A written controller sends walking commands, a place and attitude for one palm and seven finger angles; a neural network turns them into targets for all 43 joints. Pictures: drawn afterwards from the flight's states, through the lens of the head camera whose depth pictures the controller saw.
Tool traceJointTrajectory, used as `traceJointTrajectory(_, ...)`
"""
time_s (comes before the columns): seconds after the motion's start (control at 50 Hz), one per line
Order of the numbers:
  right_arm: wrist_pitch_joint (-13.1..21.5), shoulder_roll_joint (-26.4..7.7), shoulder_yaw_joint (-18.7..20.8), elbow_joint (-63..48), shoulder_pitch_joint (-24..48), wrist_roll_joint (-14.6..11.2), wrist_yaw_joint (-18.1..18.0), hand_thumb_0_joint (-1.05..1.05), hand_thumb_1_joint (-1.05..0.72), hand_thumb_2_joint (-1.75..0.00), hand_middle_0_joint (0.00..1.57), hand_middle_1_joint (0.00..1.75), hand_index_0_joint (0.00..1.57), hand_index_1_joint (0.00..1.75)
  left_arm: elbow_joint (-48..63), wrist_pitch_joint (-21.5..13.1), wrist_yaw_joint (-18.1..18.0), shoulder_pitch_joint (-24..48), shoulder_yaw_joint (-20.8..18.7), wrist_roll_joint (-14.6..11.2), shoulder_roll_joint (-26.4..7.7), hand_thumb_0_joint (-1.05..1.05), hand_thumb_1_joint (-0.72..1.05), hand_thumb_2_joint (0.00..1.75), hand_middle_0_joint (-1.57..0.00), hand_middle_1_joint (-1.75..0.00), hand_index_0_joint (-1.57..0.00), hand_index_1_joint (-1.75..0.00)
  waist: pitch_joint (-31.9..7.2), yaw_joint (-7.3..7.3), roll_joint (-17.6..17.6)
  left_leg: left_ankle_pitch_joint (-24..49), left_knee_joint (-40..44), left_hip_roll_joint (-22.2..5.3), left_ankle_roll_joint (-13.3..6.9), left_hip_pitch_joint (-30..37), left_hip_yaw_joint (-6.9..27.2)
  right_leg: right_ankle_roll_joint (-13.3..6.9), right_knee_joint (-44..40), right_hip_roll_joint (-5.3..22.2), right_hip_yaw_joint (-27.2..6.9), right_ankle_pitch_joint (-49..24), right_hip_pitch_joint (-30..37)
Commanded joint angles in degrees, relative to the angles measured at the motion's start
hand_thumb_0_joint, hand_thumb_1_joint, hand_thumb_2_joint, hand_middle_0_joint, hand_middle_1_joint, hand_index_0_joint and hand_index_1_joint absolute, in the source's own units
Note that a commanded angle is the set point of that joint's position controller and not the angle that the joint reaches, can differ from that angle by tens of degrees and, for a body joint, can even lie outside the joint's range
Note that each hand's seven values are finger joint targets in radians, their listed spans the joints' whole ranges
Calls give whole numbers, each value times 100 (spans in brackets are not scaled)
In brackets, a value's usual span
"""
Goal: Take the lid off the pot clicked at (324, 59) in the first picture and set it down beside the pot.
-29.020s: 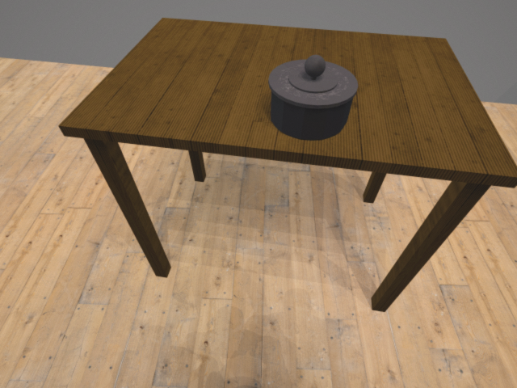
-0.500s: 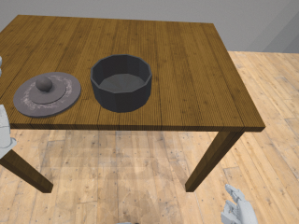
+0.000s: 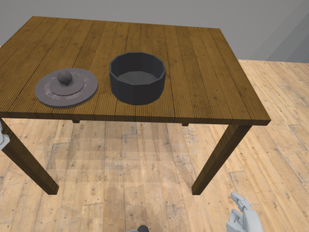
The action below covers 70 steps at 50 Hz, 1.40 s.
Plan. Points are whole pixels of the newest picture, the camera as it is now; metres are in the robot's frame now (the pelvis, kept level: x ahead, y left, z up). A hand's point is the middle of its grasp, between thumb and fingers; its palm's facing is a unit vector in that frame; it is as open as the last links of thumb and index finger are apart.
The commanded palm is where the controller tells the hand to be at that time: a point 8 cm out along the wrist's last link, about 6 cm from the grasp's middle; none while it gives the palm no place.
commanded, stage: step back with the hand held close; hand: left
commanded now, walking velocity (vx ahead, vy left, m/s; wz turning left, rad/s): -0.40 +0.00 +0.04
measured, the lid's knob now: (64, 77) +0.53 +0.33 +0.09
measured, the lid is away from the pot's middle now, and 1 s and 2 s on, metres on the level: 0.23 0.23 0.23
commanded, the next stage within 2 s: stop stepping back and stand still in 0.34 s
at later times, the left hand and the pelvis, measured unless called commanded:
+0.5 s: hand out of the picture +0.10 +0.28 +0.24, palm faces +0.29 -0.85 -0.44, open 7.4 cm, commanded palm +0.03 +0.34 +0.25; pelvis -0.12 +0.07 +0.01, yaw -4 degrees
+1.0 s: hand out of the picture -0.07 +0.44 +0.24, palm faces +0.42 -0.84 -0.34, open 7.4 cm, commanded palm -0.11 +0.49 +0.25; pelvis -0.26 +0.22 -0.04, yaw -4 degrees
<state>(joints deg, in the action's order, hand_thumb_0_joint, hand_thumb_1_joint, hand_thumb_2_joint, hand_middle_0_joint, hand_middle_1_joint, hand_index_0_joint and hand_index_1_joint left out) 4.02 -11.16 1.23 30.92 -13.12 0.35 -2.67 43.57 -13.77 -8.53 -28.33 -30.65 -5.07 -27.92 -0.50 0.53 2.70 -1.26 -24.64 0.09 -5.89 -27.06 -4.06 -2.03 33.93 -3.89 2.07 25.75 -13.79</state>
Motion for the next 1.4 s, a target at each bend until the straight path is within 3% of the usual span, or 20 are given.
traceJointTrajectory(0.0,169,-694,270,-611,309,-44,-57,0,-90,-90,20,30,20,30,994,-403,-88,304,-384,8,-939,0,90,90,-20,-30,-20,-30,-858,132,-431,-1875,-1102,-573,704,1638,790,-589,-2045,1449,-1138,-830,-936)
traceJointTrajectory(0.08,206,-733,292,-507,486,-156,-75,0,-90,-90,20,30,20,30,879,-356,-30,1065,-139,83,-837,0,90,90,-20,-30,-20,-30,-194,300,-1390,-2069,-3036,-214,623,1362,904,-673,-1651,2088,-1035,-2393,-1752)
traceJointTrajectory(0.2,453,-715,244,-619,481,66,7,0,-90,-90,20,30,20,30,1262,-399,32,1011,-539,-167,-1016,0,90,90,-20,-30,-20,-30,-795,110,1190,-1064,1574,-1929,137,754,3377,161,2961,-192,-910,895,-1133)
traceJointTrajectory(0.4,608,-585,246,-452,357,134,31,0,-90,-90,20,30,20,30,1912,-203,-112,-78,-602,-55,-1030,0,90,90,-20,-30,-20,-30,-1383,-69,1330,-2365,2111,-880,958,1373,1451,-42,137,-414,248,354,49)
traceJointTrajectory(0.42,622,-2026,771,897,-142,201,-125,0,-90,-90,20,30,20,30,-4145,1083,692,-220,2246,577,982,0,90,90,-20,-30,-20,-30,-662,819,1040,-246,-588,-840,427,1317,2606,-64,189,816,-734,217,-1121)
traceJointTrajectory(0.46,631,-676,202,-499,198,-31,-118,0,-90,-90,20,30,20,30,2875,-380,-73,884,-1269,12,-2302,0,90,90,-20,-30,-20,-30,-1698,9,-883,-1991,-745,-83,1017,2202,1038,-561,-1646,459,-148,-563,-373)
traceJointTrajectory(0.56,245,-831,335,-430,647,-279,-18,0,-90,-90,20,30,20,30,1734,-82,105,2114,-648,-48,-1387,0,90,90,-20,-30,-20,-30,76,354,-2124,-2366,-4373,-280,798,2109,1369,-780,-1512,1940,-658,1179,-3371)
traceJointTrajectory(0.62,134,-1000,89,-507,767,-142,10,0,-90,-90,20,30,20,30,435,339,139,2817,-325,-72,-879,0,90,90,-20,-30,-20,-30,1086,433,3505,-5724,2298,-1142,606,-738,4426,138,3187,-660,26,1370,-1925)
traceJointTrajectory(0.7,272,-509,352,-622,1280,-62,308,0,-90,-90,20,30,20,30,94,442,286,2725,-785,-222,-1448,0,90,90,-20,-30,-20,-30,34,-567,2469,-4630,2826,-132,3147,-2397,1257,-139,2693,-1025,1080,1409,1388)
traceJointTrajectory(0.74,123,-334,289,-645,541,-427,454,0,-90,-90,20,30,20,30,250,122,393,529,-379,-11,-1079,0,90,90,-20,-30,-20,-30,-351,-572,-2862,-3440,-6397,791,1444,-603,-43,-1239,-966,1506,-1367,1051,-540)
traceJointTrajectory(0.76,77,-427,424,-716,499,-532,457,0,-90,-90,20,30,20,30,501,267,536,-72,33,-99,-299,0,90,90,-20,-30,-20,-30,-383,17,-3631,-3738,-8924,423,-242,-720,1592,-1519,-1502,2379,-2727,708,-2651)
traceJointTrajectory(0.8,42,-112,-206,-1127,532,75,502,0,-90,-90,20,30,20,30,1778,49,574,1062,-916,-161,-1591,0,90,90,-20,-30,-20,-30,-1455,249,386,-2468,-6891,96,615,-800,127,778,-601,1333,181,-1279,-1078)
traceJointTrajectory(0.86,256,-545,202,-876,645,-161,128,0,-90,-90,20,30,20,30,1703,-41,229,1557,-988,23,-1490,0,90,90,-20,-30,-20,-30,-218,145,-1868,-3216,-2464,-583,358,1025,566,-636,-1125,1807,-1525,2320,-2501)
traceJointTrajectory(0.92,493,-752,135,-616,409,-139,85,0,-90,-90,20,30,20,30,1989,-170,-40,2232,-493,127,-1163,0,90,90,-20,-30,-20,-30,-30,245,3101,-3469,1246,-1970,-16,1379,3054,162,4150,-42,-143,967,-3260)
traceJointTrajectory(0.94,475,-794,393,-324,306,-162,97,0,-90,-90,20,30,20,30,1256,-174,27,1992,-840,195,-1306,0,90,90,-20,-30,-20,-30,-590,-34,1405,-2803,973,-1785,-12,327,1850,216,4991,-86,-287,277,-1955)
traceJointTrajectory(0.98,563,-640,261,-318,724,-44,315,0,-90,-90,20,30,20,30,1396,-8,160,3256,-382,51,-1268,0,90,90,-20,-30,-20,-30,682,171,1870,-4684,2037,-2012,764,-37,4369,282,5369,22,-1080,111,-3555)
traceJointTrajectory(1.2,-4,-435,344,-644,767,-30,155,0,-90,-90,20,30,20,30,1450,487,126,-51,-304,62,-887,0,90,90,-20,-30,-20,-30,-767,-257,1291,-1176,1045,-811,2018,553,211,-237,-127,-637,1233,58,1005)
traceJointTrajectory(1.26,-212,-995,511,167,-915,-65,140,0,-90,-90,20,30,20,30,-4024,1671,731,1433,2647,901,1310,0,90,90,-20,-30,-20,-30,-339,847,-1726,-3968,-5436,-319,479,947,1668,-895,-111,1378,-82,-1420,-1991)
traceJointTrajectory(1.32,-573,-922,256,-174,-1151,13,354,0,-90,-90,20,30,20,30,-4565,1570,955,2304,2701,845,1197,0,90,90,-20,-30,-20,-30,476,1135,150,-3520,-717,-823,81,613,1894,209,2067,817,805,982,-2833)
traceJointTrajectory(1.38,-446,-1959,503,200,-1042,268,102,0,-90,-90,20,30,20,30,-5726,1565,825,2698,2485,784,1092,0,90,90,-20,-30,-20,-30,467,701,-565,-3331,1092,-2369,-660,483,6335,323,6030,355,-1173,303,-4033)
